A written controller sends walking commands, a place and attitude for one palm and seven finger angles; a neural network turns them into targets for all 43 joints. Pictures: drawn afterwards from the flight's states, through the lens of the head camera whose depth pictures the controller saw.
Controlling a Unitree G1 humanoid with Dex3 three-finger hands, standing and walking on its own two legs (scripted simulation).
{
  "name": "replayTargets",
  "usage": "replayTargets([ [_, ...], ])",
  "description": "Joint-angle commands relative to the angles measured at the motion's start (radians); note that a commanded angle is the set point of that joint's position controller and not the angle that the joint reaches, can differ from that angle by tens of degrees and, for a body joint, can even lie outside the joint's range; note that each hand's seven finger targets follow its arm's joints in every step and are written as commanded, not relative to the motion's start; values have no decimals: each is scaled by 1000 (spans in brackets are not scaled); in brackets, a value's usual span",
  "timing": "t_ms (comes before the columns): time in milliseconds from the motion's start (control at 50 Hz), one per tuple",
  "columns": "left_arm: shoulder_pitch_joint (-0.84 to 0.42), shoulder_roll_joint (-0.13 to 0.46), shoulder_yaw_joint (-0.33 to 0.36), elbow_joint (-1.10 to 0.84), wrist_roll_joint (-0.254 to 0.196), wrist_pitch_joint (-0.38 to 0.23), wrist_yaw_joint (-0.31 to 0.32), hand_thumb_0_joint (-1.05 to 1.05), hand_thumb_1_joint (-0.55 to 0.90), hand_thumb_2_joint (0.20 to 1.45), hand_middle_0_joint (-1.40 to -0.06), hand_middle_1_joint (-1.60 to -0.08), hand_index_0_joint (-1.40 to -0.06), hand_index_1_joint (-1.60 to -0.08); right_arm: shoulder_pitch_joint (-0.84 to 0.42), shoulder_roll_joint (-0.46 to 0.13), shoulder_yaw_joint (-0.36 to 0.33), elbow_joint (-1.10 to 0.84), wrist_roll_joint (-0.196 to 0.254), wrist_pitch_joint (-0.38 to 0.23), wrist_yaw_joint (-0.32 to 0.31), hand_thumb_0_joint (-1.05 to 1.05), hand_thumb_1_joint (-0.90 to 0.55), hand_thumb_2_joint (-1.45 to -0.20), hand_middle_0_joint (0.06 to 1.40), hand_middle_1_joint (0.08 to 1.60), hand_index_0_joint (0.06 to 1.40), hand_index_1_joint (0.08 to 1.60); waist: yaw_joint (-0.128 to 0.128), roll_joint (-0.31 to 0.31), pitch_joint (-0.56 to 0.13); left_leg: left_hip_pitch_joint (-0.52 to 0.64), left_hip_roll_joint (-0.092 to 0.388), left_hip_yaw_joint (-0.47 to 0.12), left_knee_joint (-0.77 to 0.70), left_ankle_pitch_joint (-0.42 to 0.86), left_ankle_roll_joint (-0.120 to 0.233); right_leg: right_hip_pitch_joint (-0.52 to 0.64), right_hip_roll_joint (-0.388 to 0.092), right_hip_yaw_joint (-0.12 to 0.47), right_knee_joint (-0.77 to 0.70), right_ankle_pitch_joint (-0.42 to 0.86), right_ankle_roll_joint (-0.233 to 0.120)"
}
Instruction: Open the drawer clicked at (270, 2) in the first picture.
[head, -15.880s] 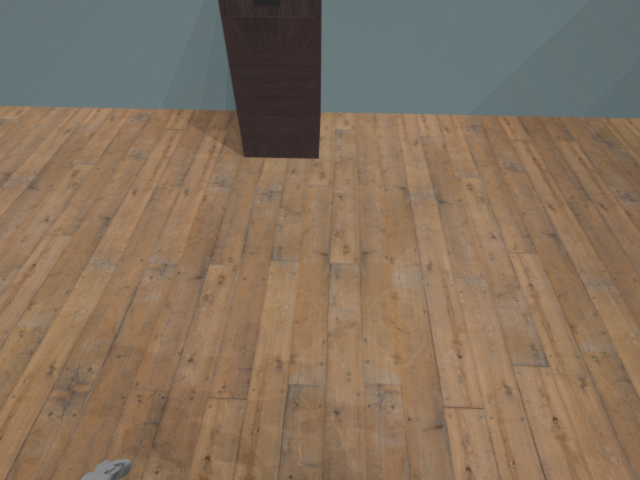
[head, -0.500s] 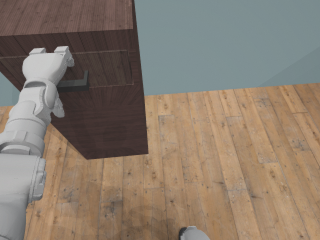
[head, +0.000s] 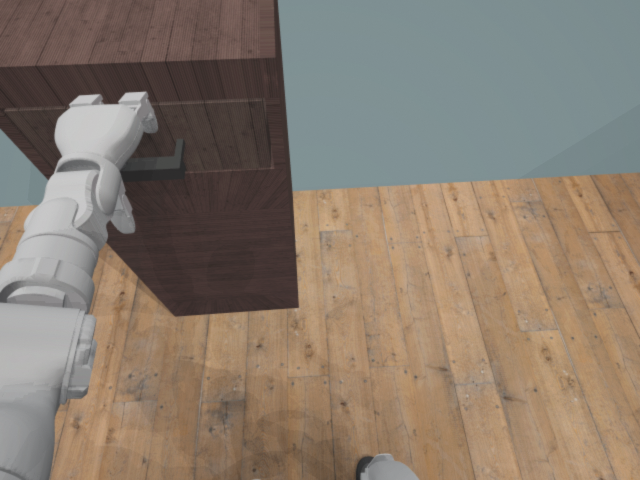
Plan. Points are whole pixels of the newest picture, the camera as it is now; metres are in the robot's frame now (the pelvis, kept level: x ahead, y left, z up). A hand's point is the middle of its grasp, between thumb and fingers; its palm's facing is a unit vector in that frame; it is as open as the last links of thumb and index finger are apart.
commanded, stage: re-aim the fingers above the handle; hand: left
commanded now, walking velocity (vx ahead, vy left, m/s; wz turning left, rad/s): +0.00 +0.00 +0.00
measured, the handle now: (150, 158) +0.57 +0.23 +0.01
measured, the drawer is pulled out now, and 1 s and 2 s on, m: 0.00 0.00 0.00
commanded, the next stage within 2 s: lower the fingers behind the handle in 0.90 s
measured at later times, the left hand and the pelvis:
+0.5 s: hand (120, 162) +0.51 +0.24 +0.07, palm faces -0.05 +0.00 -1.00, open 13.8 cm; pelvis +0.01 +0.00 +0.00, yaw +0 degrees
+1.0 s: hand (122, 162) +0.51 +0.23 +0.07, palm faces -0.04 +0.00 -1.00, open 13.9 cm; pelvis +0.00 +0.00 +0.00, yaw +0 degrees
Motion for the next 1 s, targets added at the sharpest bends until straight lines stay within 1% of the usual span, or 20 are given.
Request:
replayTargets([
  [0,-478,296,78,-192,-8,3,46,0,-500,300,-300,-1200,-300,-1200,150,-165,-52,-47,-4,-11,-17,0,-900,-900,200,300,200,300,-12,18,-434,172,-42,-13,-53,424,23,294,67,-22,-25,298,-51],
  [60,-495,273,57,-196,-5,5,45,0,-500,300,-300,-1200,-300,-1200,160,-161,-56,-46,-5,-14,-15,0,-900,-900,200,300,200,300,-20,62,-444,200,-39,-15,-41,451,20,265,68,-23,-21,301,-50],
  [100,-500,264,54,-193,-12,3,40,0,-500,300,-300,-1200,-300,-1200,166,-162,-57,-44,-6,-13,-16,0,-900,-900,200,300,200,300,-28,33,-456,199,-40,-16,-36,467,22,278,69,-23,-22,321,-49],
  [120,-502,293,73,-199,-13,0,40,0,-500,300,-300,-1200,-300,-1200,171,-163,-56,-41,-8,-13,-16,0,-900,-900,200,300,200,300,-23,39,-470,196,-39,-16,-36,469,23,290,67,-19,-18,329,-47],
  [180,-454,285,78,-201,-13,0,31,0,-500,300,-300,-1200,-300,-1200,171,-160,-58,-45,-8,-8,-14,0,-900,-900,200,300,200,300,-7,46,-490,209,-38,-16,-29,527,21,300,69,-23,-9,358,-48],
  [200,-470,276,71,-216,-17,-5,30,0,-500,300,-300,-1200,-300,-1200,174,-163,-59,-43,-10,-6,-13,0,-900,-900,200,300,200,300,-14,52,-499,220,-36,-19,-27,550,19,297,70,-23,-11,366,-48],
  [380,-400,312,110,-239,-18,-3,32,0,-500,300,-300,-1200,-300,-1200,159,-161,-59,-47,-8,5,-8,0,-900,-900,200,300,200,300,14,44,-477,195,-35,-12,-38,553,22,331,70,-24,-9,382,-48],
  [420,-410,309,108,-260,-20,-7,35,0,-500,300,-300,-1200,-300,-1200,161,-160,-61,-47,-9,7,-8,0,-900,-900,200,300,200,300,11,43,-492,211,-32,-17,-37,578,21,330,69,-25,-9,388,-46],
  [480,-398,231,59,-268,-24,-1,35,0,-500,300,-300,-1200,-300,-1200,157,-156,-66,-48,-7,6,-3,0,-900,-900,200,300,200,300,-2,43,-460,245,-27,-21,-39,589,18,293,75,-34,-19,362,-47],
  [500,-401,251,80,-273,-28,-5,36,0,-500,300,-300,-1200,-300,-1200,156,-158,-68,-44,-7,8,-3,0,-900,-900,200,300,200,300,0,29,-468,247,-27,-18,-37,599,20,308,74,-30,-23,376,-47],
  [600,-404,294,102,-263,-23,1,39,0,-500,300,-300,-1200,-300,-1200,136,-162,-62,-45,-6,12,-8,0,-900,-900,200,300,200,300,7,26,-439,213,-36,-11,-52,528,22,326,70,-26,-29,361,-50],
  [640,-407,230,49,-251,-22,4,40,0,-500,300,-300,-1200,-300,-1200,136,-151,-61,-50,-3,7,-6,0,-900,-900,200,300,200,300,-3,44,-416,218,-38,-13,-59,500,20,304,71,-31,-34,335,-50],
  [680,-403,274,80,-234,-23,6,39,0,-500,300,-300,-1200,-300,-1200,131,-158,-55,-51,-3,6,-9,0,-900,-900,200,300,200,300,4,26,-409,203,-39,-13,-66,468,20,314,69,-30,-34,321,-51],
  [700,-431,269,74,-236,-20,3,38,0,-500,300,-300,-1200,-300,-1200,132,-159,-58,-53,-2,6,-12,0,-900,-900,200,300,200,300,-6,-4,-420,196,-42,-11,-61,455,24,321,69,-25,-37,322,-49],
  [760,-461,250,45,-204,-11,5,39,0,-500,300,-300,-1200,-300,-1200,138,-158,-57,-46,0,-4,-17,0,-900,-900,200,300,200,300,-23,22,-386,194,-42,-13,-62,414,23,277,67,-26,-41,285,-49],
  [800,-477,279,73,-232,-14,-9,37,0,-500,300,-300,-1200,-300,-1200,144,-159,-60,-48,-4,-8,-18,0,-900,-900,200,300,200,300,-12,36,-448,220,-42,-14,-51,458,23,297,67,-21,-31,311,-52],
  [840,-484,215,22,-222,-15,-9,34,0,-500,300,-300,-1200,-300,-1200,149,-151,-59,-50,-4,-10,-15,0,-900,-900,200,300,200,300,-23,64,-428,233,-40,-20,-47,475,18,259,69,-28,-29,300,-52],
  [880,-466,244,51,-204,-10,-6,36,0,-500,300,-300,-1200,-300,-1200,152,-155,-59,-50,-5,-10,-14,0,-900,-900,200,300,200,300,-12,56,-440,225,-40,-22,-41,489,16,264,70,-28,-19,302,-52],
  [920,-493,210,24,-207,-15,-4,39,0,-500,300,-300,-1200,-300,-1200,161,-152,-60,-49,-6,-11,-11,0,-900,-900,200,300,200,300,-27,38,-442,219,-38,-24,-39,481,18,261,71,-29,-22,303,-49],
  [980,-472,247,56,-200,-9,8,47,0,-500,300,-300,-1200,-300,-1200,156,-157,-57,-51,-7,-9,-9,0,-900,-900,200,300,200,300,-11,44,-453,206,-38,-21,-40,483,17,271,71,-29,-14,307,-51],
])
